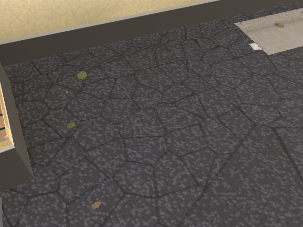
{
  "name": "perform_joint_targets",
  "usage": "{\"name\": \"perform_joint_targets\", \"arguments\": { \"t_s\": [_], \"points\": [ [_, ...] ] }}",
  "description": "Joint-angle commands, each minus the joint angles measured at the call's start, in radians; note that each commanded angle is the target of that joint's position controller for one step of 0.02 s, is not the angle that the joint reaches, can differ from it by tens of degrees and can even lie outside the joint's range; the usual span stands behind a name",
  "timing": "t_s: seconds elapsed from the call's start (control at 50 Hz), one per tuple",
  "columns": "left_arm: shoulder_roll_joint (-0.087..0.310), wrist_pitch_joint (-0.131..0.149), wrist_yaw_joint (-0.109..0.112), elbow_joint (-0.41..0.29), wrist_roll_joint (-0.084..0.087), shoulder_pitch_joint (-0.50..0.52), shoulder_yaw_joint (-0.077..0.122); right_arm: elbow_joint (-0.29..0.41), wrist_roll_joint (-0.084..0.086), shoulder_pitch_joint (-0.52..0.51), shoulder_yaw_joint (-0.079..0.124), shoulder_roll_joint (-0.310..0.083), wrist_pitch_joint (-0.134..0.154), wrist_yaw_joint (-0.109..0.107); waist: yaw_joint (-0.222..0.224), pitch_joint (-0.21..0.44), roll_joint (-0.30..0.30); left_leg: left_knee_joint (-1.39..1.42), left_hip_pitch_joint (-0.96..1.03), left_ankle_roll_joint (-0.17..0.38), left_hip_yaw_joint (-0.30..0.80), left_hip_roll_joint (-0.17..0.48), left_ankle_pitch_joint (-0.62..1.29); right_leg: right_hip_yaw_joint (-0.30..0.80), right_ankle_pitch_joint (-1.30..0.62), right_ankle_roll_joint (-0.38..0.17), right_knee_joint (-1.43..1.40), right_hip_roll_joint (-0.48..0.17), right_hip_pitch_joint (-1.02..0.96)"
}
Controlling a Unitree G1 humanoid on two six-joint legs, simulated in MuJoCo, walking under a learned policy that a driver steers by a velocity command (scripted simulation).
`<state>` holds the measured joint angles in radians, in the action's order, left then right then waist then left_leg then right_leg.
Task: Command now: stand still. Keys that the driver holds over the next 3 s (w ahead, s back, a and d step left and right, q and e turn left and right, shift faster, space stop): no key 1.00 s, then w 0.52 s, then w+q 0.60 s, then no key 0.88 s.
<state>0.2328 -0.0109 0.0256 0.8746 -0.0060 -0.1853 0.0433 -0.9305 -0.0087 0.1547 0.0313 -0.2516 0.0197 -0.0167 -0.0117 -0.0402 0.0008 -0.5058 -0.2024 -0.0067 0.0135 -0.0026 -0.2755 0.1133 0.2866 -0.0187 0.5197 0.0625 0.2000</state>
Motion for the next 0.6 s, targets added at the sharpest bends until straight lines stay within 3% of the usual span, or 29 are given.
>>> {"name": "perform_joint_targets", "arguments": {
  "t_s": [0.02, 0.6],
  "points": [
    [0.116, 0.012, 0.005, -0.025, 0.001, 0.004, 0.025, 0.027, 0.001, -0.008, 0.022, -0.112, 0.01, -0.005, 0.001, 0.042, -0.003, 0.077, 0.019, 0.02, 0.045, 0.047, 0.146, 0.061, -0.219, -0.027, -0.088, -0.073, 0.003],
    [0.092, 0.013, 0.015, 0.173, 0.005, -0.032, 0.002, -0.09, 0.003, 0.089, 0.0, -0.082, 0.008, -0.016, 0.005, 0.003, 0.001, 0.115, -0.003, 0.034, 0.037, 0.028, 0.085, 0.018, -0.159, -0.006, -0.116, -0.055, 0.014]
  ]
}}
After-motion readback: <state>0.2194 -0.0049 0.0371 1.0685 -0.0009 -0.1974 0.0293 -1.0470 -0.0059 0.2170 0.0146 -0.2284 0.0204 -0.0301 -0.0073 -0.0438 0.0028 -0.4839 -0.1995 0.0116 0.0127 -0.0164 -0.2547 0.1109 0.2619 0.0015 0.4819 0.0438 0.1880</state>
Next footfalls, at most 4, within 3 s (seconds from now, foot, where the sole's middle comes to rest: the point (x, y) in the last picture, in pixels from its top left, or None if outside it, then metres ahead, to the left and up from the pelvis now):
1.74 left None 0.44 0.11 -0.77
2.22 right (162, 177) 0.76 -0.03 -0.77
2.58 left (114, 196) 0.66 0.20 -0.77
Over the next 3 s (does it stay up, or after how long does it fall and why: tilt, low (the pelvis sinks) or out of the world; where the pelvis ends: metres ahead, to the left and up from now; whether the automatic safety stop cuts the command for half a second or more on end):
stays up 0.67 0.08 0.00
